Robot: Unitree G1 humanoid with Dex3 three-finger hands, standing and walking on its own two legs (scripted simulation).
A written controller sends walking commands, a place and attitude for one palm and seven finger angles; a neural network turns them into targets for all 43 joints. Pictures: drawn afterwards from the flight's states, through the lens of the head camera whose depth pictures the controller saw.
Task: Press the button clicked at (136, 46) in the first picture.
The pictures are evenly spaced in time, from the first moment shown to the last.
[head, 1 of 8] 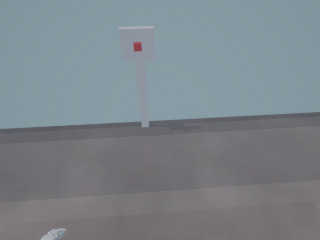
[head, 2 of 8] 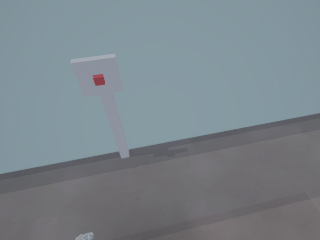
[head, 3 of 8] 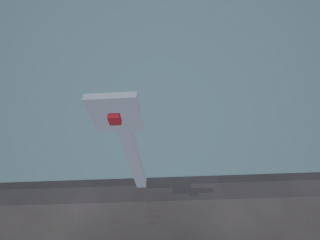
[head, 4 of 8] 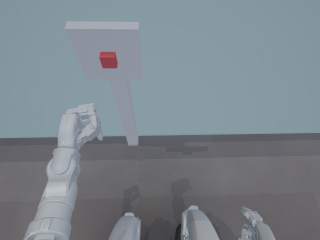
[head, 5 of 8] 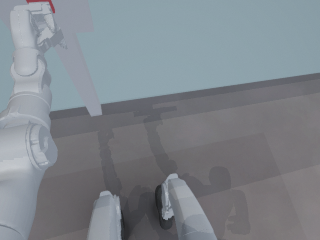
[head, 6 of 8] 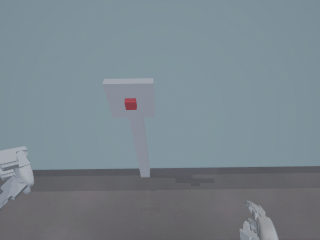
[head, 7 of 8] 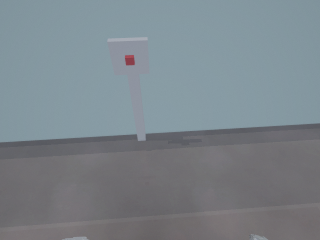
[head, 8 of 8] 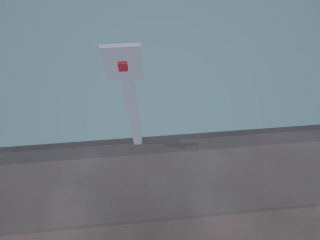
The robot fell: no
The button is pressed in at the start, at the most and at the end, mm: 0 12 0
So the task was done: yes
